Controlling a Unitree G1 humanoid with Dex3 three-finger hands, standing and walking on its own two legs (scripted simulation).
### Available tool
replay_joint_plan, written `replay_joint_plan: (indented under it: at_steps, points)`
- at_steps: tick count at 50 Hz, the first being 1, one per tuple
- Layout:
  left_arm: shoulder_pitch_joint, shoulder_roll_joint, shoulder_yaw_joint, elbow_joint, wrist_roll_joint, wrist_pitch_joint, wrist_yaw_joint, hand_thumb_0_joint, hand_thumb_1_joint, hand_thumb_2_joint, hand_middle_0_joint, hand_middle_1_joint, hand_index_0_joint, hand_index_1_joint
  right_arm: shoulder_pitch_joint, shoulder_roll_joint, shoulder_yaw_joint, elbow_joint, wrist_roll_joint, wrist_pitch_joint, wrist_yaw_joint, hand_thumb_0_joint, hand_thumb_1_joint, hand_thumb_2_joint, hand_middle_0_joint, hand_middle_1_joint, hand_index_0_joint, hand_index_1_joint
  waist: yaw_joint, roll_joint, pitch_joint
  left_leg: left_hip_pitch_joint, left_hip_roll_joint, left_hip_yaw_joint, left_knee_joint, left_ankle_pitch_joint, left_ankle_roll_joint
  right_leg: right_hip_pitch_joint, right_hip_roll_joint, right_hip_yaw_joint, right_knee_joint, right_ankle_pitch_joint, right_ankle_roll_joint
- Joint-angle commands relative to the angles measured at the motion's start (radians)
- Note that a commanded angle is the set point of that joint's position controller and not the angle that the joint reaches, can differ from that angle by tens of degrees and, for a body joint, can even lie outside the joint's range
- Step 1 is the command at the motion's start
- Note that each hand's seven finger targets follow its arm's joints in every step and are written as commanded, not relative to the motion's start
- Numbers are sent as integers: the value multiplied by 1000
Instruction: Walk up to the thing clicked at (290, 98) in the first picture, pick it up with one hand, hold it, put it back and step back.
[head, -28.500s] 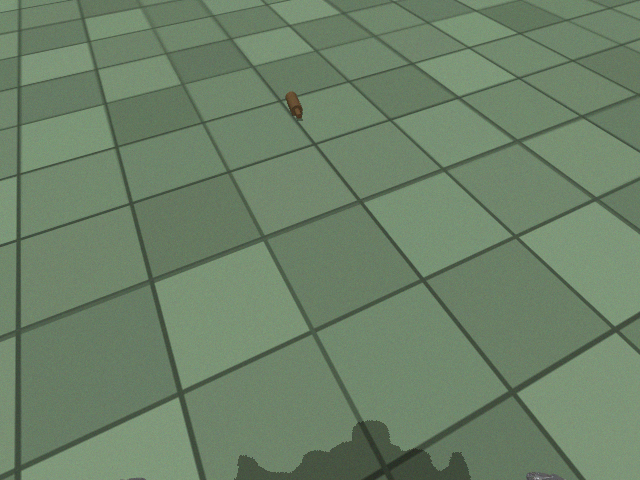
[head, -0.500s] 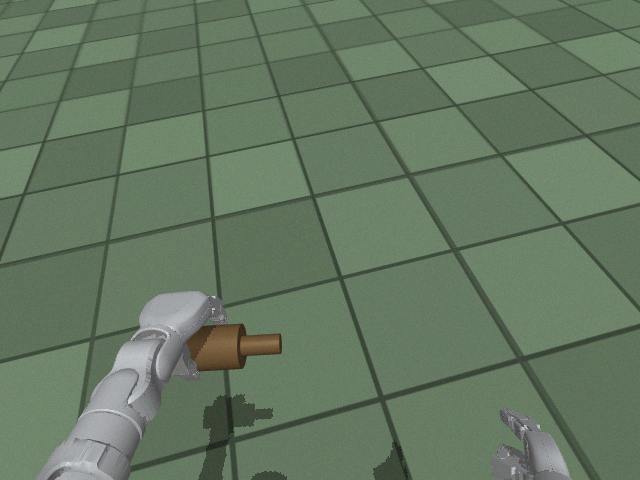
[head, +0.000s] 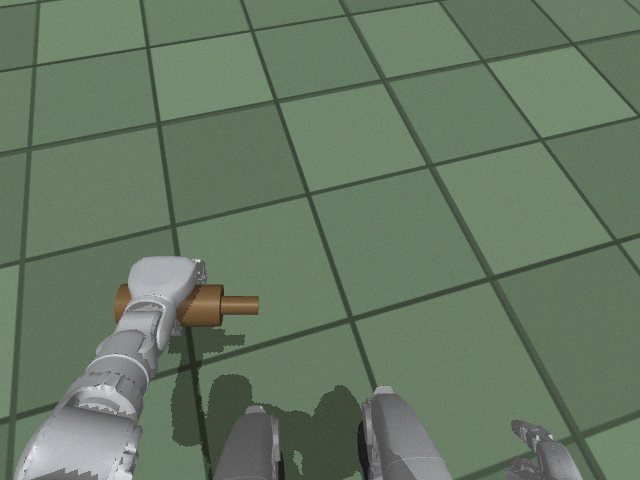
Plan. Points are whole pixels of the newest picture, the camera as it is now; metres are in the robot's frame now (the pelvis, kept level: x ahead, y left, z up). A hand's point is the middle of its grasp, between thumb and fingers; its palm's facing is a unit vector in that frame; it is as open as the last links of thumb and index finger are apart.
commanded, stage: crouch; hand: left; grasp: from above
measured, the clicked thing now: (192, 305) +0.37 +0.19 -0.15
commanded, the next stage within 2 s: lower in 1.32 s
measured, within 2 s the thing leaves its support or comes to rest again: neither
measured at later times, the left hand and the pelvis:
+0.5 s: hand (207, 328) +0.39 +0.22 -0.34, palm faces -0.46 +0.02 -0.89, open 9.4 cm; pelvis -0.04 +0.01 -0.19, yaw +0 degrees
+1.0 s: hand (213, 332) +0.40 +0.23 -0.45, palm faces -0.46 +0.01 -0.89, open 9.4 cm; pelvis -0.05 +0.00 -0.28, yaw -1 degrees
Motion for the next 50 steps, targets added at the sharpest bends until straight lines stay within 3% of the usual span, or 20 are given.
replay_joint_plan:
  at_steps: [1, 4, 5, 6, 11, 16, 19, 20, 21, 23, 25, 27, 32, 38, 40, 42, 43, 45, 49, 50]
  points:
    - [-354, 222, 91, -69, -6, 21, 79, 0, 764, 656, -1127, -549, -1136, -542, 85, -140, -53, -67, -15, -50, -21, 0, -904, -904, 199, 300, 200, 300, -13, 37, -466, -45, -54, 30, 34, 139, 22, 98, 39, -11, 24, 102, -53]
    - [-407, 211, 89, -80, -17, 28, 86, 0, 751, 666, -1127, -543, -1130, -542, 99, -142, -56, -59, -24, -69, -28, 0, -905, -903, 199, 300, 200, 300, -34, 58, -537, -137, -52, 19, 121, 92, 25, -1, 37, -14, 117, 63, -57]
    - [-424, 244, 107, -106, -19, 28, 88, 0, 743, 662, -1116, -548, -1122, -545, 102, -148, -60, -58, -23, -73, -31, 0, -905, -904, 199, 300, 200, 300, -24, 75, -592, -133, -52, 20, 144, 95, 26, -6, 35, -13, 141, 64, -58]
    - [-421, 229, 103, -71, -19, 35, 87, 0, 750, 674, -1118, -550, -1123, -548, 105, -148, -61, -47, -27, -77, -31, 0, -902, -902, 199, 300, 200, 300, -45, 64, -587, -171, -50, 18, 174, 95, 27, -41, 34, -16, 166, 65, -58]
    - [-478, 235, 110, -50, -30, 33, 76, 0, 739, 689, -1102, -573, -1111, -566, 108, -159, -59, -33, -40, -96, -24, 0, -902, -904, 199, 300, 200, 300, -66, 118, -595, -242, -38, -33, 245, 27, 11, -259, 29, -45, 308, -16, -66]
    - [-517, 248, 119, -3, -20, 5, 69, 0, 784, 687, -1129, -545, -1138, -539, 115, -170, -53, -23, -50, -115, -2, 0, -896, -901, 200, 300, 200, 300, -94, 95, -612, -364, -45, -46, 346, -54, 22, -377, 25, -58, 403, -90, -67]
    - [-594, 291, 145, -42, -9, -18, 78, 0, 824, 694, -1151, -547, -1163, -537, 132, -179, -47, -9, -59, -130, 12, 0, -896, -901, 200, 300, 200, 300, -100, 131, -680, -374, -50, -50, 411, -30, 20, -440, 18, -60, 470, -71, -69]
    - [-553, 283, 139, 31, 4, -18, 82, 0, 834, 706, -1157, -554, -1170, -545, 129, -182, -39, -6, -63, -135, 19, 0, -895, -901, 200, 300, 200, 300, -107, 155, -654, -398, -49, -56, 423, -23, 15, -476, 12, -59, 490, -67, -68]
    - [-609, 303, 155, -40, 3, -31, 90, 0, 847, 693, -1156, -557, -1174, -542, 137, -179, -40, -3, -66, -138, 23, 0, -895, -901, 200, 300, 200, 300, -110, 155, -682, -404, -51, -54, 439, -35, 18, -482, 15, -65, 503, -76, -68]
    - [-600, 295, 157, 12, 21, -33, 102, 0, 855, 699, -1180, -526, -1187, -522, 142, -184, -37, 9, -74, -144, 33, 0, -895, -902, 200, 300, 200, 300, -122, 178, -672, -394, -48, -63, 477, -5, 11, -548, 7, -65, 542, -54, -69]
    - [-640, 346, 188, -1, 42, -41, 115, 0, 825, 692, -1155, -516, -1163, -511, 157, -196, -37, 19, -82, -148, 44, 0, -894, -902, 200, 300, 200, 300, -119, 217, -698, -392, -48, -65, 508, 28, 5, -578, 4, -68, 586, -31, -71]
    - [-621, 310, 174, 43, 47, -38, 122, 0, 805, 697, -1150, -519, -1153, -518, 152, -189, -33, 16, -88, -149, 55, 0, -897, -903, 200, 300, 200, 300, -128, 222, -696, -436, -56, -38, 548, 23, 12, -572, 3, -67, 599, -27, -69]
    - [-635, 367, 211, 52, 46, -33, 128, 0, 823, 702, -1157, -526, -1162, -524, 161, -198, -34, 9, -98, -152, 77, 0, -898, -903, 200, 300, 200, 300, -126, 218, -745, -483, -63, -12, 626, 56, 22, -559, 3, -67, 651, 7, -67]
    - [-663, 388, 215, 45, 32, -53, 110, 0, 851, 726, -1189, -545, -1190, -546, 156, -191, -34, 11, -106, -148, 93, 0, -902, -903, 200, 300, 200, 300, -144, 178, -717, -636, -72, 16, 707, 19, 44, -535, 13, -65, 689, 7, -57]
    - [-647, 361, 204, 59, 24, -58, 101, 0, 849, 719, -1183, -539, -1184, -539, 153, -187, -34, 8, -107, -150, 99, 0, -901, -903, 200, 300, 200, 300, -148, 175, -691, -638, -70, 14, 729, 26, 43, -570, 12, -68, 707, 8, -56]
    - [-674, 404, 219, 56, 34, -74, 98, 0, 806, 704, -1159, -526, -1157, -530, 161, -195, -34, 17, -110, -147, 101, 0, -903, -904, 200, 300, 200, 300, -153, 175, -682, -649, -69, 10, 744, 25, 41, -586, 15, -73, 727, 4, -58]
    - [-633, 372, 197, 129, 41, -74, 94, 0, 783, 696, -1137, -537, -1139, -537, 150, -198, -33, 14, -111, -146, 103, 0, -904, -904, 200, 300, 200, 300, -156, 162, -652, -678, -71, 15, 758, 3, 43, -596, 17, -70, 727, -12, -55]
    - [-629, 405, 213, 135, 48, -81, 98, 0, 768, 685, -1120, -533, -1125, -530, 149, -203, -29, 11, -113, -145, 108, 0, -902, -903, 200, 300, 200, 300, -147, 158, -649, -701, -74, 14, 763, -17, 43, -611, 16, -74, 743, -38, -57]
    - [-711, 410, 216, 108, 62, -96, 117, 0, 748, 630, -1091, -517, -1105, -504, 156, -215, -27, 22, -116, -145, 113, 0, -901, -902, 200, 300, 200, 300, -156, 231, -678, -665, -69, 2, 781, -3, 31, -691, 18, -88, 792, -36, -66]
    - [-672, 391, 212, 160, 66, -90, 121, 0, 723, 642, -1085, -506, -1091, -501, 154, -215, -24, 15, -117, -148, 116, 0, -902, -903, 200, 300, 200, 300, -157, 222, -661, -654, -69, -6, 779, 1, 29, -709, 13, -88, 795, -33, -65]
